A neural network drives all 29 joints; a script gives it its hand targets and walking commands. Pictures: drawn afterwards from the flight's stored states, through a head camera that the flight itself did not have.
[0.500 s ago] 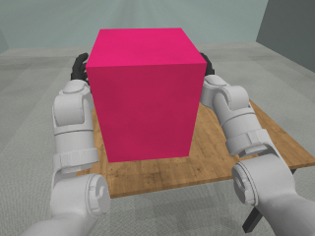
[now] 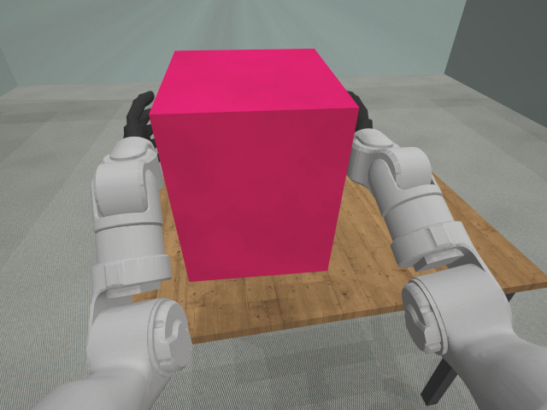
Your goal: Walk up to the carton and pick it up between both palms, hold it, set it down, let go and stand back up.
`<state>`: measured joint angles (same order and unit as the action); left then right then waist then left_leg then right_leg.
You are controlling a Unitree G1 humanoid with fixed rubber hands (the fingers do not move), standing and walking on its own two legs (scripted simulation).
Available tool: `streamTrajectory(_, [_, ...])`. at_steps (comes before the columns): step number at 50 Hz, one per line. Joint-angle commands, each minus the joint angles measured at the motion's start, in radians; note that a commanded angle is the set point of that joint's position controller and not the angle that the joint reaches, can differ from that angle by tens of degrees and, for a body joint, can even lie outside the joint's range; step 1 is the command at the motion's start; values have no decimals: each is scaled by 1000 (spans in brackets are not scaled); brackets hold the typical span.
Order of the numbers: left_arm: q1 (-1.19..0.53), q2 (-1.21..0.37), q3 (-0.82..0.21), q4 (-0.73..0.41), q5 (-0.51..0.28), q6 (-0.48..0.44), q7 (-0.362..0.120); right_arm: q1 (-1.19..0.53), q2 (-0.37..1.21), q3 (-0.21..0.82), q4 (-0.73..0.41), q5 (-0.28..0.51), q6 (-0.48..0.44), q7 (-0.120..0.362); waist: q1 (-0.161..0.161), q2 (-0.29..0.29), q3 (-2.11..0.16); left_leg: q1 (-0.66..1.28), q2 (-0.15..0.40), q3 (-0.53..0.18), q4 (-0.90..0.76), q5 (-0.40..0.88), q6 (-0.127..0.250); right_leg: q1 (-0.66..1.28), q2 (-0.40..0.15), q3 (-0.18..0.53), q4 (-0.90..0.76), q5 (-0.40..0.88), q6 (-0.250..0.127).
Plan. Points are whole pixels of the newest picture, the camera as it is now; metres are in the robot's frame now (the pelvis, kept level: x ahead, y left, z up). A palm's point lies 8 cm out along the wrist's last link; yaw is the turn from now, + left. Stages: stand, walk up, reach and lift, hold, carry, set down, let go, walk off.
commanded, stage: hold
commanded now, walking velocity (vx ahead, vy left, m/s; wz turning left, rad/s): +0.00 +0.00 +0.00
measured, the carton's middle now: (252, 163) +0.38 +0.00 +0.24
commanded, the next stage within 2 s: none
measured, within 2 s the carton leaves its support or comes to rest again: neither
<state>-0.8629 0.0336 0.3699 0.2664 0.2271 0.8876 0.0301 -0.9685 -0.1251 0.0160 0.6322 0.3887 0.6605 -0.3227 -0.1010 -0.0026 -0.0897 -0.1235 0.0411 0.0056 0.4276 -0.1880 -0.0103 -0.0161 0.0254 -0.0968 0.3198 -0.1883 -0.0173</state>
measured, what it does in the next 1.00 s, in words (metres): stands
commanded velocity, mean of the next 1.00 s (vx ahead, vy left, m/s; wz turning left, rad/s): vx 0.00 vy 0.00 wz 0.00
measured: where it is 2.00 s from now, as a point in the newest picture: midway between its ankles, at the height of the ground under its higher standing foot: outside the picture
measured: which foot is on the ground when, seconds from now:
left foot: down 0.00-1.00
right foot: down 0.00-1.00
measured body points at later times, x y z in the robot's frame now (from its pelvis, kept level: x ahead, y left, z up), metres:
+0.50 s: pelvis +0.00 +0.00 +0.00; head -0.08 +0.02 +0.44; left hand +0.38 +0.15 +0.28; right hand +0.38 -0.14 +0.27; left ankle +0.04 +0.12 -0.74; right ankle +0.00 -0.10 -0.74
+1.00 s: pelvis +0.00 +0.00 +0.00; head -0.08 +0.02 +0.44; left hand +0.39 +0.15 +0.28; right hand +0.38 -0.14 +0.27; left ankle +0.04 +0.12 -0.74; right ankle +0.00 -0.10 -0.74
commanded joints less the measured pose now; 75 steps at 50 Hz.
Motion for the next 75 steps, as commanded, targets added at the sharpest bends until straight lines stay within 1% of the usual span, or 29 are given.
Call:
streamTrajectory(1, [-877,-581,-467,-87,-184,-76,-137,-943,692,247,-360,156,-61,110,-5,54,-415,127,-86,-26,-56,196,-34,24,53,65,-35,253,88])
streamTrajectory(3, [-866,-576,-457,-60,-175,-76,-137,-938,691,251,-347,151,-59,113,-4,48,-406,121,-86,-21,-60,182,-32,27,56,67,-38,235,90])
streamTrajectory(7, [-897,-591,-480,-86,-193,-85,-130,-966,693,260,-364,166,-66,116,-9,63,-458,145,-85,-29,-47,218,-38,22,59,66,-33,250,91])
streamTrajectory(11, [-902,-601,-484,-97,-197,-84,-125,-963,702,254,-361,170,-67,119,-7,69,-468,135,-83,-31,-51,198,-37,24,58,68,-34,226,85])
streamTrajectory(12, [-898,-594,-478,-99,-194,-85,-123,-944,695,248,-338,165,-64,119,-12,69,-451,134,-84,-30,-48,209,-39,14,58,66,-32,239,86])
streamTrajectory(13, [-892,-580,-460,-74,-187,-82,-126,-952,695,246,-333,163,-63,118,-6,57,-443,134,-87,-29,-52,188,-32,17,55,70,-39,225,92])
streamTrajectory(15, [-880,-578,-451,-44,-174,-77,-128,-943,683,236,-303,156,-60,120,-3,67,-404,110,-83,-26,-65,148,-30,16,53,69,-42,183,92])
streamTrajectory(16, [-896,-592,-474,-79,-183,-81,-127,-952,696,246,-325,160,-67,123,-4,73,-440,116,-80,-27,-62,167,-33,23,55,68,-34,196,89])
streamTrajectory(17, [-897,-595,-466,-69,-183,-81,-126,-944,694,235,-312,156,-66,124,-8,73,-422,117,-83,-31,-64,167,-35,12,56,71,-41,200,84])
streamTrajectory(20, [-891,-603,-470,-86,-196,-83,-126,-968,702,261,-361,177,-71,121,2,60,-471,148,-87,-27,-44,225,-39,28,59,65,-32,250,91])
streamTrajectory(21, [-896,-592,-466,-87,-191,-84,-124,-951,700,259,-339,172,-67,119,-6,60,-455,144,-87,-29,-48,210,-38,27,56,71,-37,247,93])
streamTrajectory(22, [-899,-585,-456,-80,-187,-86,-125,-958,704,258,-344,171,-67,117,5,53,-455,130,-90,-27,-48,200,-31,31,55,70,-36,242,97])
streamTrajectory(27, [-888,-597,-483,-91,-203,-89,-125,-950,696,252,-363,163,-71,114,-18,65,-471,140,-85,-32,-44,213,-38,23,57,69,-33,251,90])
streamTrajectory(33, [-860,-596,-464,-64,-177,-76,-132,-933,685,247,-332,151,-63,114,-7,65,-409,123,-83,-31,-62,180,-36,21,56,67,-38,223,88])
streamTrajectory(35, [-875,-607,-493,-122,-196,-77,-128,-942,693,261,-359,175,-69,117,-11,83,-456,143,-84,-33,-44,242,-47,34,60,63,-26,269,84])
streamTrajectory(36, [-873,-601,-491,-119,-192,-76,-126,-933,694,264,-362,175,-66,116,-11,80,-453,152,-83,-30,-39,262,-50,35,63,63,-28,283,86])
streamTrajectory(40, [-873,-595,-500,-129,-197,-73,-124,-927,681,258,-372,172,-65,115,-19,83,-457,159,-82,-32,-38,249,-49,21,62,61,-32,262,84])
streamTrajectory(43, [-887,-601,-508,-149,-206,-77,-119,-937,691,262,-399,171,-68,113,-17,75,-481,169,-84,-34,-38,253,-43,21,61,66,-28,282,91])
streamTrajectory(48, [-834,-585,-469,-94,-177,-64,-126,-934,685,271,-385,164,-60,112,6,44,-429,137,-88,-26,-46,225,-32,34,57,68,-36,271,98])
streamTrajectory(52, [-849,-581,-482,-118,-179,-65,-126,-931,687,273,-377,173,-61,110,-1,64,-433,149,-87,-28,-38,254,-40,38,57,69,-31,299,92])
streamTrajectory(56, [-838,-583,-499,-149,-192,-68,-132,-913,686,285,-412,184,-59,102,-16,54,-467,173,-87,-31,-25,296,-44,53,62,70,-24,358,94])
streamTrajectory(60, [-852,-584,-498,-131,-185,-64,-136,-909,678,260,-372,161,-53,107,-19,69,-424,155,-83,-33,-47,235,-46,28,59,66,-38,274,92])
streamTrajectory(64, [-848,-592,-503,-128,-195,-68,-134,-921,677,265,-395,167,-60,113,-20,68,-446,158,-84,-35,-39,259,-48,27,61,67,-34,291,86])
streamTrajectory(65, [-848,-587,-488,-119,-189,-67,-133,-927,684,266,-394,164,-59,112,-7,58,-428,156,-83,-32,-42,259,-45,30,61,65,-35,295,89])
streamTrajectory(66, [-857,-596,-500,-132,-194,-67,-132,-932,692,277,-395,171,-60,112,-8,61,-439,155,-85,-31,-41,261,-45,35,62,65,-29,302,91])
streamTrajectory(70, [-859,-589,-484,-122,-186,-69,-132,-935,690,268,-382,168,-61,115,-8,63,-445,145,-88,-28,-41,244,-41,35,58,67,-33,278,95])
streamTrajectory(72, [-867,-578,-478,-119,-186,-70,-129,-939,694,272,-376,169,-60,116,2,52,-442,141,-87,-27,-42,241,-38,35,60,68,-29,285,97])
streamTrajectory(73, [-866,-568,-474,-107,-182,-71,-130,-929,692,264,-356,166,-57,116,-4,52,-425,139,-88,-26,-50,218,-36,35,57,71,-36,271,97])
streamTrajectory(75, [-869,-585,-478,-112,-191,-72,-130,-943,705,268,-373,173,-61,117,4,51,-437,138,-87,-29,-51,219,-33,35,55,70,-35,268,93])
